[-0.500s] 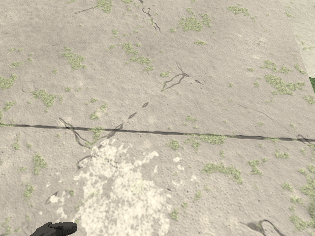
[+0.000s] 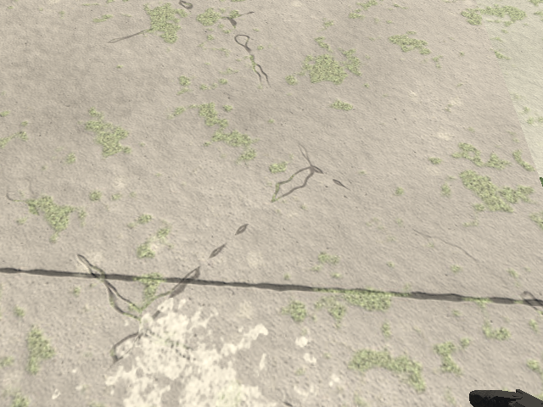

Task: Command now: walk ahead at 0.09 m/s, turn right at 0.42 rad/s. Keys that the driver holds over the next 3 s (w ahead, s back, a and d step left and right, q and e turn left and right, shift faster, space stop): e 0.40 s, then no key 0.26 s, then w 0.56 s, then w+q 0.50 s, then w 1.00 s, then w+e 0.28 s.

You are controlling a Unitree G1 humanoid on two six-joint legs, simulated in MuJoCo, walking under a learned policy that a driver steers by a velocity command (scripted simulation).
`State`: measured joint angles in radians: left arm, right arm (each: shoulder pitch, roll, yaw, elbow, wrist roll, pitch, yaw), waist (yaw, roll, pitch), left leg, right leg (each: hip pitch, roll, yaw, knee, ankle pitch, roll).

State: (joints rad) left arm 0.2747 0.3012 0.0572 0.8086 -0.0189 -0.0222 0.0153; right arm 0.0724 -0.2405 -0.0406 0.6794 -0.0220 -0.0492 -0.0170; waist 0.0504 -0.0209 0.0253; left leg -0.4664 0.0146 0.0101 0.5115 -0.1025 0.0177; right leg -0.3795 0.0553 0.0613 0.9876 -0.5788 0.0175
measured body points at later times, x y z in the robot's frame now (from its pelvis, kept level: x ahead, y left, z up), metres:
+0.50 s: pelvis +0.01 -0.04 +0.01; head +0.03 -0.08 +0.46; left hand +0.20 +0.20 -0.07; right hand +0.08 -0.36 -0.11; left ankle +0.07 +0.10 -0.64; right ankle +0.00 -0.13 -0.73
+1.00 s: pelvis +0.08 -0.06 +0.02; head +0.09 -0.06 +0.47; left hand +0.32 +0.13 -0.08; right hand -0.01 -0.33 -0.11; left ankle +0.06 +0.09 -0.73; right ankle +0.09 -0.20 -0.69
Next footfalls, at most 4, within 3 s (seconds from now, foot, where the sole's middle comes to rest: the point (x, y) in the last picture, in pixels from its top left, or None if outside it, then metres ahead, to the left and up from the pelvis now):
0.32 right None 0.04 -0.14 -0.77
0.74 left None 0.10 0.08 -0.77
1.10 right None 0.17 -0.24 -0.77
1.64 left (335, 366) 0.56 -0.12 -0.77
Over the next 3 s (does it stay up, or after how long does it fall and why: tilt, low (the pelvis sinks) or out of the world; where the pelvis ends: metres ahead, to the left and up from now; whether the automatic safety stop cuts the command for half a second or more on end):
stays up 1.12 -0.20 0.02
